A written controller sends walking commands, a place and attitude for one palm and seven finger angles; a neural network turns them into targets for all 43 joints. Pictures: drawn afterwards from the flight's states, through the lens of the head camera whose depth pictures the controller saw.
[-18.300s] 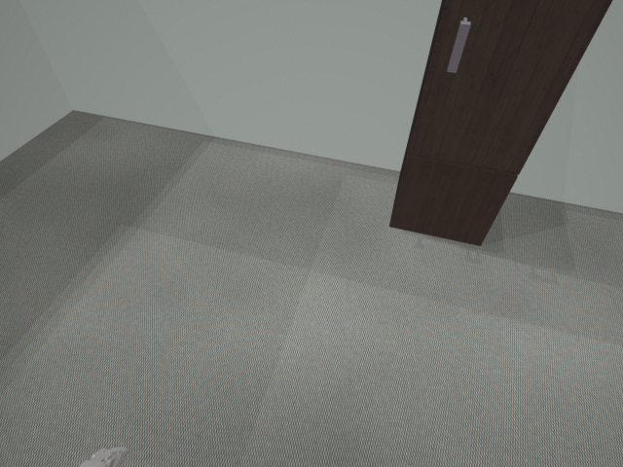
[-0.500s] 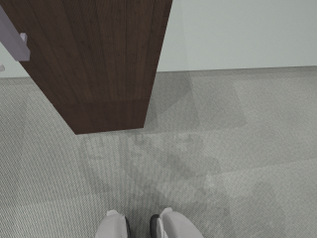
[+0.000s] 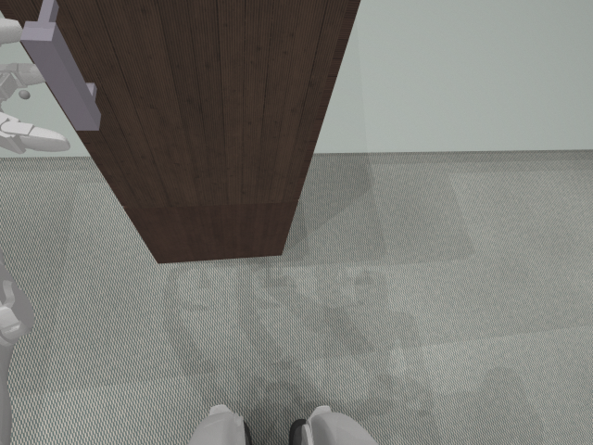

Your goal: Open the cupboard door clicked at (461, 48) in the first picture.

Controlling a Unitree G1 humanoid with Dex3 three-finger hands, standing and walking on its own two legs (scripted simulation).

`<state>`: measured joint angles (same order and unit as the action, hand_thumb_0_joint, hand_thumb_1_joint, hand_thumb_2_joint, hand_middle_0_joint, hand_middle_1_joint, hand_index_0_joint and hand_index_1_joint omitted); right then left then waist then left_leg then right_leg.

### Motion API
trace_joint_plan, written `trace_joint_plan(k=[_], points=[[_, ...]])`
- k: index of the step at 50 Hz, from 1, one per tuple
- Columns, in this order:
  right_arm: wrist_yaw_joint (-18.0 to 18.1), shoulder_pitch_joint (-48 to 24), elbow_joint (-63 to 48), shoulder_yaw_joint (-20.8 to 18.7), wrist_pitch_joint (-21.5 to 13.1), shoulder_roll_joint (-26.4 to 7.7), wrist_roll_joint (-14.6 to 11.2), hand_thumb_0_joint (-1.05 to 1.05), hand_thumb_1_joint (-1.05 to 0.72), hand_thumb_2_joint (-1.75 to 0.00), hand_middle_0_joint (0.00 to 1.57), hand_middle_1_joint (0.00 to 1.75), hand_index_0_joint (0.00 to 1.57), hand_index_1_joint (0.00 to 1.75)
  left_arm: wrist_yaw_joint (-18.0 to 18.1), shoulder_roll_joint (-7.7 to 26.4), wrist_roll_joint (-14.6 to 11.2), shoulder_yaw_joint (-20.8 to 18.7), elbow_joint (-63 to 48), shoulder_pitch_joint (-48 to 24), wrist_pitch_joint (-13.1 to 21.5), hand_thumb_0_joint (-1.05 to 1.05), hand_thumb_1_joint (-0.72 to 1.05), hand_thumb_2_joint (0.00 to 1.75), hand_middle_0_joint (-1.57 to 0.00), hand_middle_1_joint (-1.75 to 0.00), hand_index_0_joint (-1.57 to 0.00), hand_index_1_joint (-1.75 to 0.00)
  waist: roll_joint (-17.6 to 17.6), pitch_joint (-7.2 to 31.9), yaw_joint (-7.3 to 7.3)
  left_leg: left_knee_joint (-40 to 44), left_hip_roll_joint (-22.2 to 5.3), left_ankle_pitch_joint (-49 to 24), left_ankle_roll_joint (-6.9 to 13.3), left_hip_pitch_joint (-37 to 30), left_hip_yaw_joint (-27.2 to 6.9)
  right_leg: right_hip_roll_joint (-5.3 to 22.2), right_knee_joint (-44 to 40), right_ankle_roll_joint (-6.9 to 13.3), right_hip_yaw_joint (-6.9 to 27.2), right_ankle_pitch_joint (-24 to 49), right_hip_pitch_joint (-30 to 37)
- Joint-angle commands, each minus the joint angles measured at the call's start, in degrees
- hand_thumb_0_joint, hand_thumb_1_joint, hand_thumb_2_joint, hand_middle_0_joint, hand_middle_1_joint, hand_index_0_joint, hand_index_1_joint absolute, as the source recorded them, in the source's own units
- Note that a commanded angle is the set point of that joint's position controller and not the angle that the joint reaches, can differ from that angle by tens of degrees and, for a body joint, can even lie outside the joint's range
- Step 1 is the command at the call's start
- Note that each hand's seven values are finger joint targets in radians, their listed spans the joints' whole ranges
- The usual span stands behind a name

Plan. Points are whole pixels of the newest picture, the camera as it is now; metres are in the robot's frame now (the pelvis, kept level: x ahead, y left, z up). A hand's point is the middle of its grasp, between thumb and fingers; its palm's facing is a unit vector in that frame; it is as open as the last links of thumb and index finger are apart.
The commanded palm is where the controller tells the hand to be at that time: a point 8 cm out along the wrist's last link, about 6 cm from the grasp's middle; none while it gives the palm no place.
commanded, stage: slide the fingers in behind the handle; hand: left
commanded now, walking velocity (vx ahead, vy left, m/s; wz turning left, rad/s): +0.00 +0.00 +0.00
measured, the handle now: (70, 68) +0.55 +0.23 +0.11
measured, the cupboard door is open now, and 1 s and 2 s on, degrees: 0 0 0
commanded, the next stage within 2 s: move the hooked fingers beside the handle in 1.20 s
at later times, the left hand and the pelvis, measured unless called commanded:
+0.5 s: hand (41, 106) +0.50 +0.25 +0.10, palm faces +0.12 -0.99 -0.01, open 15.2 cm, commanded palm +0.50 +0.25 +0.09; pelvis -0.02 -0.01 +0.00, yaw +4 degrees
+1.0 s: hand (50, 107) +0.50 +0.24 +0.10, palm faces +0.16 -0.99 -0.02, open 15.5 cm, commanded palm +0.50 +0.22 +0.09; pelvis -0.02 -0.03 -0.01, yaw +5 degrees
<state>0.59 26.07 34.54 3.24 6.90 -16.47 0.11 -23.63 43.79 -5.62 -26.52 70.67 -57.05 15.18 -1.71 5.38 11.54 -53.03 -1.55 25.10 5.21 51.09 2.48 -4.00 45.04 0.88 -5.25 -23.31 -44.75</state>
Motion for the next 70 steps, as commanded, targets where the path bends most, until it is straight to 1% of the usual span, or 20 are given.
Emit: trace_joint_plan(k=[1, 7, 11, 14, 20, 21, 25, 27, 29, 31, 34, 37, 41, 44, 46, 50, 54, 58, 61, 70], points=[[0.67, 12.13, -0.10, -4.88, -0.40, -12.18, 0.62, 0.00, -0.90, -0.90, 0.20, 0.30, 0.20, 0.30, -0.47, 10.53, -1.61, 1.08, -15.46, -26.34, 5.50, 0.00, -0.50, 0.30, -0.30, -1.20, -0.30, -1.20, -16.06, 28.67, 0.67, 3.18, -3.47, -46.37, -6.07, -42.11, -12.14, -1.39, -2.12, 0.63, 1.43, 17.33, -5.48], [0.35, 11.45, 1.10, -4.99, -0.77, -12.16, 0.63, 0.00, -0.90, -0.90, 0.20, 0.30, 0.20, 0.30, 0.73, 6.13, -2.10, 3.14, -12.84, -27.04, 5.87, 0.00, -0.50, 0.30, -0.30, -1.20, -0.30, -1.20, -11.48, 26.20, 1.77, 3.54, -3.35, -41.00, -5.82, -40.15, -12.77, -1.39, -2.42, 0.55, 1.29, 15.08, -6.40], [0.34, 11.08, 1.72, -5.15, -1.39, -11.82, 0.74, 0.00, -0.90, -0.90, 0.20, 0.30, 0.20, 0.30, 1.91, 3.70, -1.15, 5.43, -15.27, -30.48, 7.01, 0.00, -0.50, 0.30, -0.30, -1.20, -0.30, -1.20, -16.85, 28.09, 1.43, 3.75, -3.66, -41.71, -7.11, -43.86, -14.45, -0.98, -1.60, 0.91, 1.23, 13.12, -9.32], [0.11, 10.81, 2.44, -5.16, -1.85, -11.62, 0.82, 0.00, -0.90, -0.90, 0.20, 0.30, 0.20, 0.30, 2.76, -0.61, -1.09, 8.70, -13.57, -31.52, 6.86, 0.00, -0.50, 0.30, -0.30, -1.20, -0.30, -1.20, -14.61, 25.92, 2.96, 3.76, -3.76, -38.40, -7.01, -43.02, -15.01, -1.02, -1.67, 0.79, 1.10, 11.89, -11.09], [0.25, 10.89, 3.66, -4.98, -3.02, -11.56, 1.03, 0.00, -0.90, -0.90, 0.20, 0.30, 0.20, 0.30, 4.13, -3.09, -1.05, 10.55, -13.22, -36.57, 7.16, 0.00, -0.50, 0.30, -0.30, -1.20, -0.30, -1.20, -13.92, 25.47, 4.12, 3.68, -2.82, -32.98, -6.29, -40.87, -14.63, -0.84, -1.53, 1.08, 1.25, 11.54, -10.79], [0.16, 10.94, 3.71, -5.18, -3.16, -11.67, 1.05, 0.00, -0.90, -0.90, 0.20, 0.30, 0.20, 0.30, 4.38, -1.52, -0.66, 9.33, -14.00, -35.87, 7.48, 0.00, -0.50, 0.30, -0.30, -1.20, -0.30, -1.20, -15.45, 27.47, 3.08, 3.49, -2.87, -34.09, -6.58, -41.89, -14.71, -0.81, -1.25, 1.12, 1.39, 11.60, -10.68], [-0.13, 10.68, 4.35, -4.96, -3.89, -11.03, 1.29, 0.00, -0.90, -0.90, 0.20, 0.30, 0.20, 0.30, 5.16, -7.85, -0.45, 14.31, -13.27, -38.20, 7.41, 0.00, -0.50, 0.30, -0.30, -1.20, -0.30, -1.20, -14.95, 25.71, 4.76, 3.06, -2.50, -31.77, -6.18, -40.88, -14.82, -0.77, -1.16, 1.16, 1.18, 11.23, -12.05], [-0.08, 10.58, 4.94, -5.06, -4.03, -11.71, 1.09, 0.00, -0.90, -0.90, 0.20, 0.30, 0.20, 0.30, 5.57, -5.19, -0.07, 12.87, -11.54, -38.77, 7.09, 0.00, -0.50, 0.30, -0.30, -1.20, -0.30, -1.20, -13.57, 24.99, 5.03, 3.21, -2.48, -28.01, -5.93, -39.37, -14.80, -0.76, -1.23, 1.16, 1.33, 10.35, -12.44], [-0.07, 10.57, 4.79, -4.84, -4.64, -11.56, 1.11, 0.00, -0.90, -0.90, 0.20, 0.30, 0.20, 0.30, 5.75, -7.13, -0.11, 14.33, -11.19, -39.45, 6.77, 0.00, -0.50, 0.30, -0.30, -1.20, -0.30, -1.20, -12.51, 25.16, 5.40, 3.30, -1.85, -25.11, -4.99, -37.41, -14.04, -0.65, -1.37, 1.19, 1.51, 10.28, -11.10], [-0.14, 10.56, 5.34, -4.96, -5.06, -11.43, 1.28, 0.00, -0.90, -0.90, 0.20, 0.30, 0.20, 0.30, 5.68, -7.85, -0.22, 14.95, -12.80, -40.97, 7.30, 0.00, -0.50, 0.30, -0.30, -1.20, -0.30, -1.20, -14.86, 27.73, 5.33, 2.67, -1.93, -27.65, -5.33, -39.67, -14.23, -0.56, -0.94, 1.28, 1.54, 11.13, -11.47], [-0.48, 10.28, 5.59, -4.94, -5.43, -11.18, 1.19, 0.00, -0.90, -0.90, 0.20, 0.30, 0.20, 0.30, 5.37, -11.00, -0.56, 17.31, -12.10, -40.17, 6.94, 0.00, -0.50, 0.30, -0.30, -1.20, -0.30, -1.20, -14.02, 26.64, 5.80, 2.15, -1.69, -27.85, -4.85, -38.95, -13.64, -0.71, -1.30, 1.25, 1.63, 11.73, -11.59], [-0.55, 10.47, 6.11, -5.07, -5.72, -11.33, 1.27, 0.00, -0.90, -0.90, 0.20, 0.30, 0.20, 0.30, 5.70, -10.10, -0.63, 16.72, -12.90, -41.86, 7.29, 0.00, -0.50, 0.30, -0.30, -1.20, -0.30, -1.20, -14.75, 27.21, 5.64, 2.10, -1.67, -28.20, -5.02, -39.43, -14.07, -0.72, -0.94, 1.36, 1.53, 11.68, -11.72], [-0.92, 9.99, 6.54, -5.18, -6.24, -10.90, 1.31, 0.00, -0.90, -0.90, 0.20, 0.30, 0.20, 0.30, 5.78, -14.72, -0.89, 19.99, -13.72, -42.13, 7.47, 0.00, -0.50, 0.30, -0.30, -1.20, -0.30, -1.20, -15.26, 27.17, 6.15, 1.71, -1.68, -29.29, -4.87, -40.39, -14.10, -0.70, -0.89, 1.29, 1.44, 12.18, -12.39], [-0.85, 9.90, 6.77, -5.02, -6.35, -11.26, 1.03, 0.00, -0.90, -0.90, 0.20, 0.30, 0.20, 0.30, 5.99, -12.16, -0.89, 18.35, -11.62, -41.13, 6.80, 0.00, -0.50, 0.30, -0.30, -1.20, -0.30, -1.20, -13.12, 25.49, 6.34, 1.62, -1.05, -25.87, -4.03, -36.50, -12.64, -0.64, -1.43, 1.34, 1.88, 12.43, -10.59], [-0.78, 10.04, 6.96, -5.04, -6.55, -11.11, 1.16, 0.00, -0.90, -0.90, 0.20, 0.30, 0.20, 0.30, 5.88, -11.55, -0.84, 18.05, -13.57, -42.86, 7.38, 0.00, -0.50, 0.30, -0.30, -1.20, -0.30, -1.20, -14.79, 27.70, 5.93, 1.39, -1.01, -28.66, -4.14, -38.01, -12.77, -0.62, -0.91, 1.40, 1.94, 13.65, -10.04], [-0.94, 9.95, 6.89, -4.94, -6.73, -10.87, 1.00, 0.00, -0.90, -0.90, 0.20, 0.30, 0.20, 0.30, 5.23, -13.48, -1.34, 19.15, -12.19, -41.21, 7.04, 0.00, -0.50, 0.30, -0.30, -1.20, -0.30, -1.20, -13.87, 26.47, 6.20, 1.22, -0.92, -29.66, -4.01, -37.79, -12.73, -0.71, -1.02, 1.43, 1.75, 14.10, -10.08], [-0.76, 9.69, 6.82, -4.74, -6.73, -11.21, 0.72, 0.00, -0.90, -0.90, 0.20, 0.30, 0.20, 0.30, 5.03, -11.50, -1.33, 17.67, -9.62, -40.61, 5.98, 0.00, -0.50, 0.30, -0.30, -1.20, -0.30, -1.20, -11.05, 24.48, 6.37, 1.33, -0.64, -25.32, -3.39, -33.82, -11.92, -0.64, -1.28, 1.14, 1.97, 13.10, -9.25], [-0.67, 9.97, 6.88, -4.79, -6.97, -11.13, 0.82, 0.00, -0.90, -0.90, 0.20, 0.30, 0.20, 0.30, 4.94, -10.94, -1.08, 17.30, -10.44, -41.64, 5.90, 0.00, -0.50, 0.30, -0.30, -1.20, -0.30, -1.20, -13.56, 25.92, 6.21, 1.03, -0.90, -27.71, -3.74, -35.66, -12.32, -0.53, -0.70, 1.21, 1.89, 13.52, -10.45], [-0.81, 10.20, 6.81, -5.15, -7.06, -10.69, 0.94, 0.00, -0.90, -0.90, 0.20, 0.30, 0.20, 0.30, 4.66, -13.54, -1.13, 19.20, -13.26, -42.18, 6.54, 0.00, -0.50, 0.30, -0.30, -1.20, -0.30, -1.20, -16.18, 28.93, 5.98, 0.56, -1.39, -33.32, -4.45, -40.17, -13.20, -0.61, -0.32, 1.19, 1.71, 14.30, -11.94], [-0.99, 10.37, 6.46, -5.24, -6.60, -10.94, 0.94, 0.00, -0.90, -0.90, 0.20, 0.30, 0.20, 0.30, 5.36, -11.19, -1.27, 17.03, -13.01, -40.65, 6.75, 0.00, -0.50, 0.30, -0.30, -1.20, -0.30, -1.20, -14.39, 27.60, 5.19, 1.41, -1.27, -32.69, -4.91, -39.48, -13.79, -0.82, -0.45, 1.52, 1.31, 13.20, -11.30]])
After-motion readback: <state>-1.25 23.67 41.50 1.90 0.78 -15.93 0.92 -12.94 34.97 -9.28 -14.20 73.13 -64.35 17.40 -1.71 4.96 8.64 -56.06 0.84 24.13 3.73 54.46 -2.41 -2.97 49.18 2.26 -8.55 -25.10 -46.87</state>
